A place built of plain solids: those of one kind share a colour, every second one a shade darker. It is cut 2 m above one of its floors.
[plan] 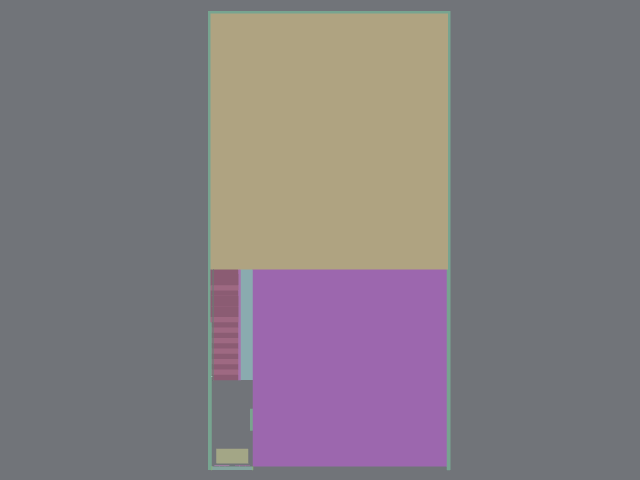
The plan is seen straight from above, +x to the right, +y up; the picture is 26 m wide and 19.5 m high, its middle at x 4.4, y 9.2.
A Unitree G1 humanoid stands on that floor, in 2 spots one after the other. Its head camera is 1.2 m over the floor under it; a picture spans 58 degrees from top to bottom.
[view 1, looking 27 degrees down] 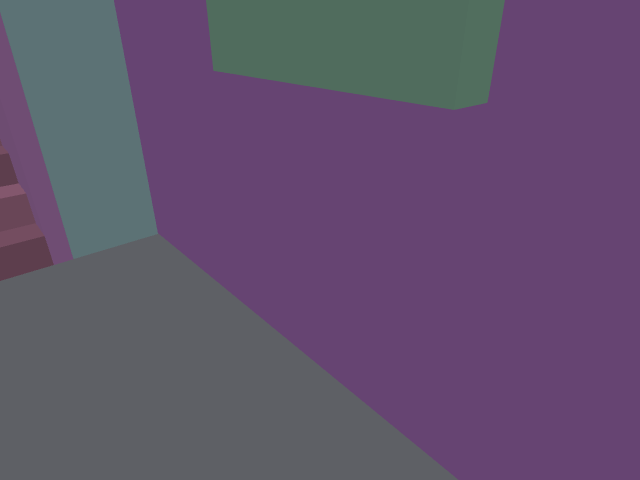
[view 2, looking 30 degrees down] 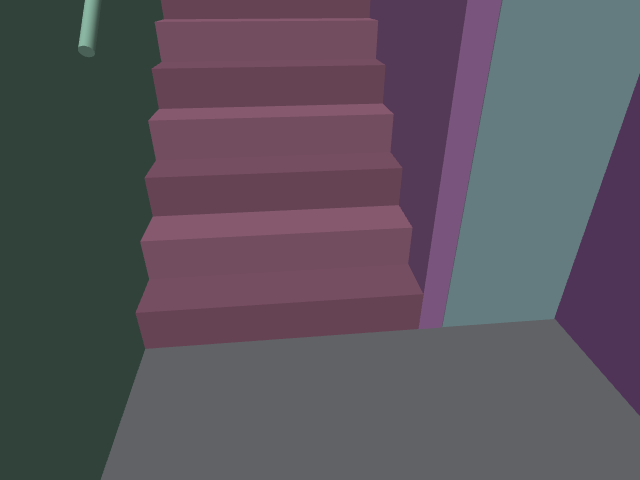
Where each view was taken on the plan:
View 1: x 0.83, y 1.00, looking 49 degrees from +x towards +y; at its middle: shops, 1.43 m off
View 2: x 0.54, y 2.21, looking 84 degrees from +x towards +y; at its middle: stair_step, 1.76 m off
